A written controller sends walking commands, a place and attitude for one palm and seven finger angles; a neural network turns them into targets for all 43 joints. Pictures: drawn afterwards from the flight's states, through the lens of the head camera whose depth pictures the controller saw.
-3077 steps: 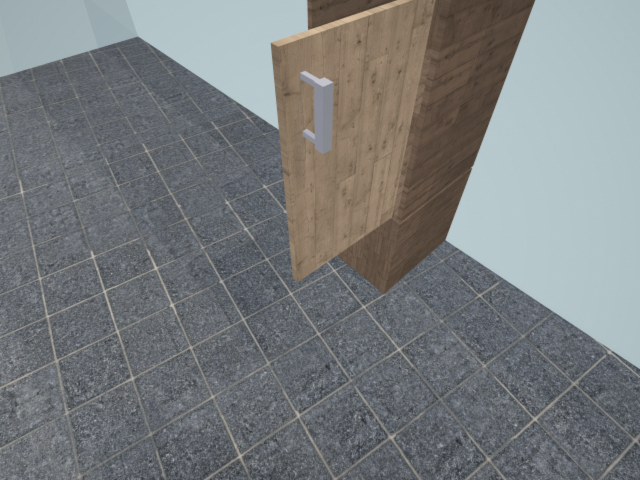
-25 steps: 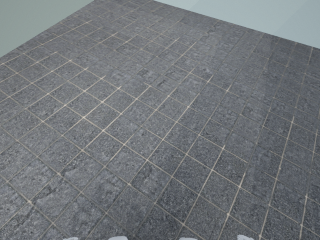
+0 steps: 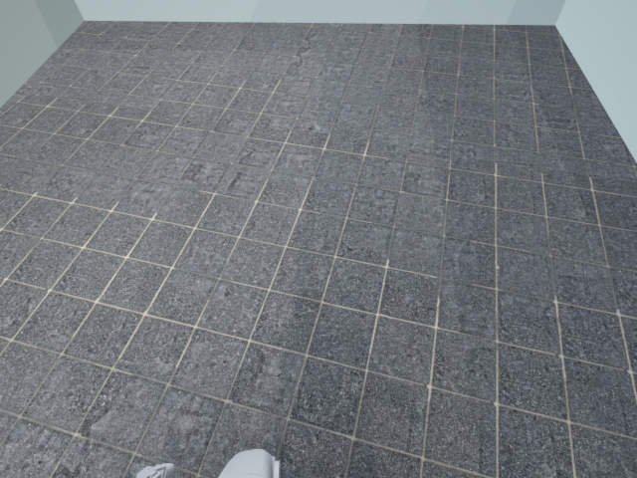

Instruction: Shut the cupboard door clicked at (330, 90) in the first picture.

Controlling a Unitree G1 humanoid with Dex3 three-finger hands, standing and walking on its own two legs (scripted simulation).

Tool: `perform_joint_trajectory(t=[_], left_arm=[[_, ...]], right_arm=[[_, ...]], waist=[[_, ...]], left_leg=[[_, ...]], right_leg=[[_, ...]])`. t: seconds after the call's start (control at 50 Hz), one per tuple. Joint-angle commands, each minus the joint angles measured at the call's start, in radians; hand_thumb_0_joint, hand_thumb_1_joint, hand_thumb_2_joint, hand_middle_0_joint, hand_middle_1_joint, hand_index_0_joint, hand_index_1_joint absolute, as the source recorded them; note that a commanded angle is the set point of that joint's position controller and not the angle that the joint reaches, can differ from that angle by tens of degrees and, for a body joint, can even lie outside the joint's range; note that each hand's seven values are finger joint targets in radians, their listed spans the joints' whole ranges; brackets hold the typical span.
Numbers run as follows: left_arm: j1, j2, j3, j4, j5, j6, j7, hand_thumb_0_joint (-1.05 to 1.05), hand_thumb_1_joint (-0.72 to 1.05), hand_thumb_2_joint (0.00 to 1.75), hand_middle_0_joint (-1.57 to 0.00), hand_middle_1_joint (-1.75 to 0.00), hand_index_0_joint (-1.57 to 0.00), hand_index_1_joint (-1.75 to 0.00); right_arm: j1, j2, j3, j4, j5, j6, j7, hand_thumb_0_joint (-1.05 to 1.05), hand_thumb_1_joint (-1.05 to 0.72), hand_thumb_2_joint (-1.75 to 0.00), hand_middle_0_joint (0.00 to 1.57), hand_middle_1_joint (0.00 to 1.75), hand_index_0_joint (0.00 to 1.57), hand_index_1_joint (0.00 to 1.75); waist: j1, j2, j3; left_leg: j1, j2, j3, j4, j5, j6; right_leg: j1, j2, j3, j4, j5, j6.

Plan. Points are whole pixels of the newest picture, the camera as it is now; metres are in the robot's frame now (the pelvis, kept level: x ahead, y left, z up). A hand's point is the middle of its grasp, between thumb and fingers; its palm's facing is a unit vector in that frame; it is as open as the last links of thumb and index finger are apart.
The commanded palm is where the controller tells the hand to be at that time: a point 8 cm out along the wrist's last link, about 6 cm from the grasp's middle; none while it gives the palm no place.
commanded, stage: turn to face it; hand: left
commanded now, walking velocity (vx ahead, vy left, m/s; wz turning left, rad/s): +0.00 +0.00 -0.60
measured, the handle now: out of the picture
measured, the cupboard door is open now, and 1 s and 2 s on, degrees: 20 20 20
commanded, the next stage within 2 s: none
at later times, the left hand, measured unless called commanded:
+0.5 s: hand (183, 452) +0.17 +0.22 -0.17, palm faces -0.26 -0.94 -0.20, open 7.4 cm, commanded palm none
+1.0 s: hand (256, 429) +0.20 +0.12 -0.17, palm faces -0.54 -0.82 -0.20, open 7.4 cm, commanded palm none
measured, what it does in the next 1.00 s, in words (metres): steps on the spot, turning right: left foot, then right foot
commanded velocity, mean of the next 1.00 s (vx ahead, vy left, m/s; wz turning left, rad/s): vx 0.00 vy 0.00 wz -0.60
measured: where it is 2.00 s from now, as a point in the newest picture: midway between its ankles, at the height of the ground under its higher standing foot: outside the picture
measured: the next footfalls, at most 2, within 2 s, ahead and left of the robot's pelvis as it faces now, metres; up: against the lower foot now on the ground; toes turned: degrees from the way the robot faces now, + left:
left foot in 0.22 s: +0.08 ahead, +0.14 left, +0.00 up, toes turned -5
right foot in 0.64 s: +0.00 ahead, -0.12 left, +0.00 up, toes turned -28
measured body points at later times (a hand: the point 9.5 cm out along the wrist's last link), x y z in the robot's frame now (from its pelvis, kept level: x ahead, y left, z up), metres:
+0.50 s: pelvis +0.02 +0.04 +0.00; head +0.07 +0.05 +0.45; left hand +0.18 +0.27 -0.15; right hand +0.02 -0.22 -0.12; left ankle +0.04 +0.14 -0.74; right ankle -0.05 -0.10 -0.66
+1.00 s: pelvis +0.04 +0.00 +0.00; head +0.08 -0.03 +0.45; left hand +0.23 +0.16 -0.15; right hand -0.03 -0.28 -0.13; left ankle +0.12 +0.11 -0.70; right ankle -0.04 -0.10 -0.74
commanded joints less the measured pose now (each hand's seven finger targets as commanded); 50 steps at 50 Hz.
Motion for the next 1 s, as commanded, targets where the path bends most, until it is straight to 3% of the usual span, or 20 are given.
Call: perform_joint_trajectory(t=[0.0,0.1,0.16,0.18,0.2,0.22,0.24,0.28,0.34,0.5,0.54,0.58,0.6,0.62,0.64,0.66,0.7,0.76,0.92,0.98], left_arm=[[0.034,0.218,0.060,-0.055,0.003,-0.026,0.017,0.00,0.90,0.90,-0.20,-0.30,-0.20,-0.30],[0.034,0.231,0.070,-0.047,0.007,-0.018,0.017,0.00,0.90,0.90,-0.20,-0.30,-0.20,-0.30],[-0.033,0.213,0.067,-0.059,-0.002,-0.008,0.017,0.00,0.90,0.90,-0.20,-0.30,-0.20,-0.30],[-0.025,0.162,0.057,-0.069,-0.011,-0.003,0.015,0.00,0.90,0.90,-0.20,-0.30,-0.20,-0.30],[0.012,0.108,0.044,-0.083,-0.021,-0.002,0.004,0.00,0.90,0.90,-0.20,-0.30,-0.20,-0.30],[-0.006,0.133,0.047,-0.087,-0.009,0.000,0.004,0.00,0.90,0.90,-0.20,-0.30,-0.20,-0.30],[-0.003,0.142,0.049,-0.094,-0.003,-0.003,-0.002,0.00,0.90,0.90,-0.20,-0.30,-0.20,-0.30],[0.003,0.147,0.065,-0.054,0.004,0.007,-0.014,0.00,0.90,0.90,-0.20,-0.30,-0.20,-0.30],[-0.005,0.121,0.059,-0.053,0.000,0.019,-0.029,0.00,0.90,0.90,-0.20,-0.30,-0.20,-0.30],[-0.091,0.086,0.043,-0.083,0.000,0.019,-0.037,0.00,0.90,0.90,-0.20,-0.30,-0.20,-0.30],[-0.079,0.090,0.041,-0.082,0.001,0.011,-0.035,0.00,0.90,0.90,-0.20,-0.30,-0.20,-0.30],[-0.015,0.109,0.045,-0.061,-0.001,0.002,-0.032,0.00,0.90,0.90,-0.20,-0.30,-0.20,-0.30],[0.060,0.152,0.054,-0.039,0.003,-0.008,-0.026,0.00,0.90,0.90,-0.20,-0.30,-0.20,-0.30],[0.125,0.268,0.074,-0.022,0.014,-0.024,-0.012,0.00,0.90,0.90,-0.20,-0.30,-0.20,-0.30],[0.159,0.320,0.083,-0.006,0.000,-0.024,0.004,0.00,0.90,0.90,-0.20,-0.30,-0.20,-0.30],[0.146,0.316,0.078,-0.011,-0.004,-0.019,0.012,0.00,0.90,0.90,-0.20,-0.30,-0.20,-0.30],[0.022,0.245,0.070,-0.041,-0.002,-0.019,0.023,0.00,0.90,0.90,-0.20,-0.30,-0.20,-0.30],[-0.027,0.204,0.051,-0.062,-0.003,-0.027,0.020,0.00,0.90,0.90,-0.20,-0.30,-0.20,-0.30],[0.037,0.225,0.065,-0.037,0.006,-0.025,0.019,0.00,0.90,0.90,-0.20,-0.30,-0.20,-0.30],[-0.012,0.229,0.068,-0.044,0.003,-0.016,0.019,0.00,0.90,0.90,-0.20,-0.30,-0.20,-0.30]], right_arm=[[-0.029,-0.055,-0.011,-0.096,-0.001,-0.032,-0.001,0.00,-0.90,-0.90,0.20,0.30,0.20,0.30],[-0.047,-0.054,-0.011,-0.115,0.009,-0.041,-0.010,0.00,-0.90,-0.90,0.20,0.30,0.20,0.30],[0.065,-0.062,-0.011,-0.079,0.011,-0.053,-0.018,0.00,-0.90,-0.90,0.20,0.30,0.20,0.30],[0.094,-0.115,-0.018,-0.072,0.004,-0.066,-0.023,0.00,-0.90,-0.90,0.20,0.30,0.20,0.30],[0.111,-0.216,-0.035,-0.081,-0.010,-0.072,-0.024,0.00,-0.90,-0.90,0.20,0.30,0.20,0.30],[0.117,-0.227,-0.034,-0.090,-0.015,-0.063,-0.028,0.00,-0.90,-0.90,0.20,0.30,0.20,0.30],[0.085,-0.201,-0.023,-0.113,-0.018,-0.061,-0.029,0.00,-0.90,-0.90,0.20,0.30,0.20,0.30],[0.030,-0.151,-0.009,-0.116,-0.021,-0.070,-0.035,0.00,-0.90,-0.90,0.20,0.30,0.20,0.30],[0.020,-0.131,-0.006,-0.118,-0.017,-0.067,-0.037,0.00,-0.90,-0.90,0.20,0.30,0.20,0.30],[0.086,-0.158,-0.032,-0.065,-0.021,-0.059,-0.020,0.00,-0.90,-0.90,0.20,0.30,0.20,0.30],[0.084,-0.170,-0.040,-0.059,-0.021,-0.056,-0.014,0.00,-0.90,-0.90,0.20,0.30,0.20,0.30],[0.058,-0.174,-0.043,-0.059,-0.014,-0.053,-0.010,0.00,-0.90,-0.90,0.20,0.30,0.20,0.30],[0.045,-0.164,-0.044,-0.065,-0.006,-0.053,-0.004,0.00,-0.90,-0.90,0.20,0.30,0.20,0.30],[0.028,-0.080,-0.026,-0.103,0.003,-0.050,0.001,0.00,-0.90,-0.90,0.20,0.30,0.20,0.30],[-0.021,-0.060,-0.015,-0.139,-0.002,-0.040,-0.002,0.00,-0.90,-0.90,0.20,0.30,0.20,0.30],[-0.016,-0.074,-0.012,-0.133,0.003,-0.026,-0.007,0.00,-0.90,-0.90,0.20,0.30,0.20,0.30],[-0.041,-0.084,-0.020,-0.110,-0.002,-0.026,-0.009,0.00,-0.90,-0.90,0.20,0.30,0.20,0.30],[0.004,-0.075,-0.018,-0.077,-0.006,-0.026,0.003,0.00,-0.90,-0.90,0.20,0.30,0.20,0.30],[-0.048,-0.061,-0.012,-0.107,0.004,-0.039,-0.007,0.00,-0.90,-0.90,0.20,0.30,0.20,0.30],[0.018,-0.054,-0.010,-0.092,0.011,-0.047,-0.015,0.00,-0.90,-0.90,0.20,0.30,0.20,0.30]], waist=[[0.029,-0.143,-0.145],[0.032,-0.176,-0.130],[-0.032,-0.154,-0.147],[-0.038,-0.011,-0.168],[-0.032,0.278,-0.184],[-0.041,0.246,-0.163],[-0.021,0.138,-0.129],[0.007,0.193,-0.111],[0.009,0.155,-0.105],[-0.029,0.193,-0.104],[-0.027,0.202,-0.109],[0.016,0.160,-0.137],[0.058,0.071,-0.168],[0.093,-0.265,-0.178],[0.106,-0.334,-0.148],[0.090,-0.263,-0.136],[0.048,-0.289,-0.066],[0.004,-0.185,-0.102],[0.036,-0.162,-0.135],[-0.004,-0.178,-0.141]], left_leg=[[-0.039,-0.027,-0.014,-0.115,0.017,-0.011],[0.044,-0.055,-0.026,-0.290,-0.012,0.001],[0.290,-0.063,-0.024,-0.596,0.188,0.013],[0.423,0.052,-0.127,-0.735,0.230,0.043],[0.517,0.307,-0.372,-0.780,0.405,0.144],[0.438,0.396,-0.393,-0.774,0.491,0.227],[0.362,0.383,-0.339,-0.757,0.514,0.252],[0.360,0.296,-0.218,-0.738,0.659,0.224],[0.397,0.240,-0.068,-0.710,0.665,0.207],[0.411,0.271,0.031,-0.684,0.575,0.203],[0.398,0.279,0.048,-0.639,0.575,0.190],[0.337,0.256,0.092,-0.536,0.520,0.135],[0.264,0.214,0.133,-0.405,0.439,0.086],[0.015,0.080,0.185,-0.175,0.011,0.024],[-0.115,0.002,0.086,0.016,-0.248,0.005],[-0.120,0.024,-0.015,0.103,-0.196,0.015],[-0.175,0.040,-0.051,0.131,-0.079,0.008],[-0.071,0.022,-0.027,0.051,0.036,-0.010],[-0.018,-0.033,-0.026,-0.228,-0.011,-0.011],[0.155,-0.060,-0.021,-0.446,0.074,0.002]], right_leg=[[0.174,-0.229,0.251,-0.145,0.459,-0.148],[0.125,-0.235,0.342,-0.121,0.481,-0.158],[-0.017,-0.167,0.322,-0.037,0.372,-0.076],[-0.132,-0.070,0.250,0.061,0.213,-0.021],[-0.297,0.063,0.090,0.281,-0.230,0.045],[-0.283,0.027,0.044,0.487,-0.367,0.057],[-0.254,-0.016,0.044,0.563,-0.326,0.064],[-0.289,-0.026,0.032,0.672,-0.257,0.086],[-0.292,-0.043,-0.019,0.657,-0.191,0.098],[-0.176,-0.045,-0.102,0.323,-0.177,0.090],[-0.113,-0.027,-0.127,0.220,-0.157,0.075],[0.037,-0.015,-0.137,0.023,0.013,0.055],[0.171,-0.053,-0.082,-0.100,0.140,0.031],[0.330,-0.291,0.254,-0.189,0.389,-0.056],[0.278,-0.417,0.398,-0.168,0.664,-0.150],[0.213,-0.416,0.361,-0.190,0.499,-0.189],[0.154,-0.321,0.343,-0.217,0.335,-0.159],[0.109,-0.230,0.202,-0.174,0.419,-0.124],[0.169,-0.241,0.330,-0.137,0.457,-0.167],[0.069,-0.211,0.348,-0.077,0.465,-0.127]])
